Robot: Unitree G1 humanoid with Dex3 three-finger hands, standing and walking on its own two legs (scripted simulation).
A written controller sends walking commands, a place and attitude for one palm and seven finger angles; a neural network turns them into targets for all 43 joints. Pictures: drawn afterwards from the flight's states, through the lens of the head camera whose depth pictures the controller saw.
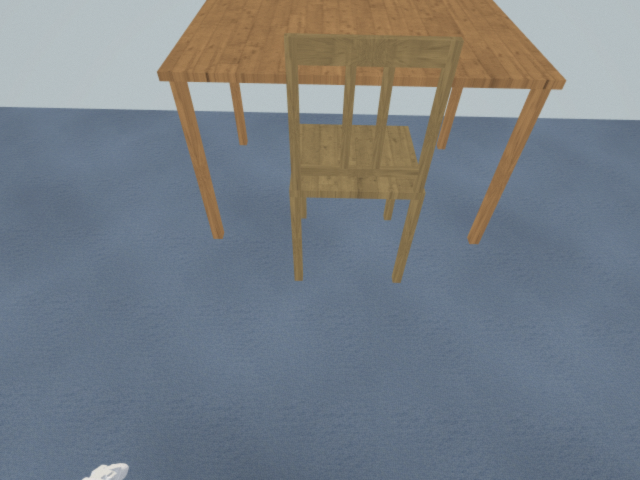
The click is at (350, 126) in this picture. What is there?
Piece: chair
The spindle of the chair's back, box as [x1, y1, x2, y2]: [340, 66, 356, 168]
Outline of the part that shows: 356,66 346,66 345,70 340,168 347,168 348,166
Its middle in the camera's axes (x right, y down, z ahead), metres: +0.07 -0.31 +1.03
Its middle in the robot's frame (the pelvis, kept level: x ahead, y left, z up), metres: +0.98 -0.02 -0.07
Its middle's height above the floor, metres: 0.70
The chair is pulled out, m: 0.00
